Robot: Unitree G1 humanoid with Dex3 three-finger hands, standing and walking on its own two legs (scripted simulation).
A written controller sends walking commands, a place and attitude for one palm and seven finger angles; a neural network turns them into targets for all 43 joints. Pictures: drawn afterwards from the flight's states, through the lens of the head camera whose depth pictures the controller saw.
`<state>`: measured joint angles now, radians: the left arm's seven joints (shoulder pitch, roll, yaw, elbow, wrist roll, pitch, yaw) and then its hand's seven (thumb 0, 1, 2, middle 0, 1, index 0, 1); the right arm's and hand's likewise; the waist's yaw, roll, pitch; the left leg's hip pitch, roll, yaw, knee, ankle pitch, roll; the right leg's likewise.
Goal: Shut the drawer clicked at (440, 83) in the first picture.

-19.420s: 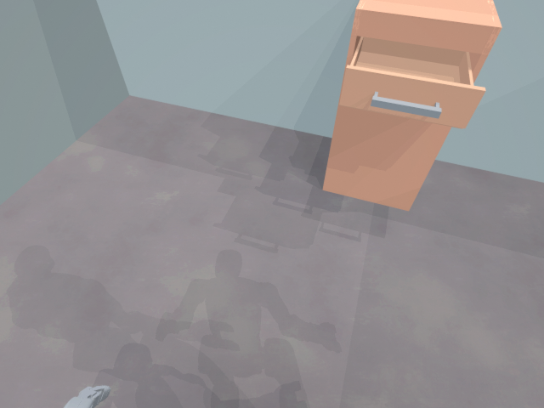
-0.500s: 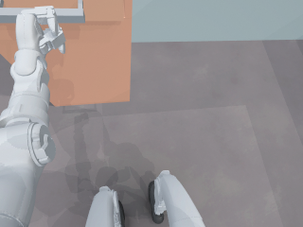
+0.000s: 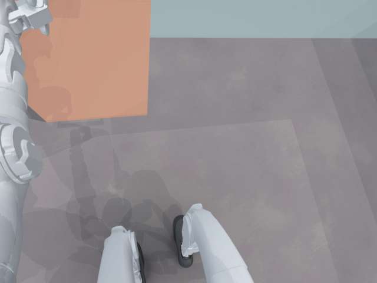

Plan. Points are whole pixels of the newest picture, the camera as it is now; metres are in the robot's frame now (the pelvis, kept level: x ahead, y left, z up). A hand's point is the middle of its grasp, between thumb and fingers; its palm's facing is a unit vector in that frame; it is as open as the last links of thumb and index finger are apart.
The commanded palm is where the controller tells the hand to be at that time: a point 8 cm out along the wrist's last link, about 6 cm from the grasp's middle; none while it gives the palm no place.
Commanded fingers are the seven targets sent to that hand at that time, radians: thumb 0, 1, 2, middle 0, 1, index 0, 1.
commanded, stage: push the drawer shut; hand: left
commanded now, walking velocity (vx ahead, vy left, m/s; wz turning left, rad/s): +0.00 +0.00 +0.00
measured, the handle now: out of the picture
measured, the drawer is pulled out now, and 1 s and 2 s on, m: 0.00 0.00 0.00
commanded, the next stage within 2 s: pull the fist back off the drawer in 0.04 s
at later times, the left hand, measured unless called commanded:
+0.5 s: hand (39, 6) +0.61 +0.16 +0.07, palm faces -0.04 -1.00 -0.04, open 3.2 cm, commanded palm +0.60 +0.16 +0.07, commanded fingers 0.00 0.90 0.90 -1.40 -1.60 -1.40 -1.60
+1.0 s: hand (48, 13) +0.59 +0.14 +0.07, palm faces -0.02 -1.00 -0.03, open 3.2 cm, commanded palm +0.54 +0.18 +0.09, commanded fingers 0.00 0.90 0.90 -1.40 -1.60 -1.40 -1.60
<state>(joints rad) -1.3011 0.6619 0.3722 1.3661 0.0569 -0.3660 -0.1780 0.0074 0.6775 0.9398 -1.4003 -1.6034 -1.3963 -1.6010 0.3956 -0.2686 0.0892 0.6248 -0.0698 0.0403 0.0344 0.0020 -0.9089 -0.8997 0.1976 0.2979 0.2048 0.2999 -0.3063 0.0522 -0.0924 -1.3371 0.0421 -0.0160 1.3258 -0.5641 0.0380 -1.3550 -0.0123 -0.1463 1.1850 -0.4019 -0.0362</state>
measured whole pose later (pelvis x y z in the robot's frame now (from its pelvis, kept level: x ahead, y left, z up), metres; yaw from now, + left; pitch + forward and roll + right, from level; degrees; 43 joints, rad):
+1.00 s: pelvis +0.03 +0.01 +0.02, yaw -1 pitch +31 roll -4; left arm -1.03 0.48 0.39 1.13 0.00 -0.40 -0.13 0.01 0.90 0.90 -1.40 -1.60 -1.40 -1.60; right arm 0.38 -0.26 0.05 0.58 -0.05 0.08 0.06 0.00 -0.91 -0.90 0.20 0.30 0.20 0.30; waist -0.23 0.05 -0.11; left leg -1.18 0.04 0.03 1.23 -0.59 0.05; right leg -1.23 0.00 -0.10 1.12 -0.43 -0.02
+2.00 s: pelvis +0.07 +0.01 +0.13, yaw +2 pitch -3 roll -1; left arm 0.35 0.30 0.18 -0.29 -0.05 -0.04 0.08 0.01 0.90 0.90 -1.40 -1.60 -1.40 -1.60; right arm 0.18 -0.22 0.06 0.58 0.00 -0.03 -0.06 0.01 -0.91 -0.90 0.20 0.30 0.21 0.30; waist 0.05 0.08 0.01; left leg -0.05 -0.02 0.02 0.40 -0.30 0.04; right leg -0.13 -0.01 -0.08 0.40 -0.22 -0.01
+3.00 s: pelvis +0.00 +0.01 +0.12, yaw +2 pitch +0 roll +1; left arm 0.60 0.37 0.36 -0.53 -0.02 -0.20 0.13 0.01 0.89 0.90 -1.41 -1.60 -1.40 -1.60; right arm 0.18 -0.22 -0.01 0.55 0.01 -0.02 -0.09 0.01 -0.91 -0.90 0.20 0.30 0.20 0.30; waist 0.01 0.03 0.02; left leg -0.28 -0.05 0.04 0.51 -0.25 0.05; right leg -0.36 -0.05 -0.06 0.51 -0.16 0.00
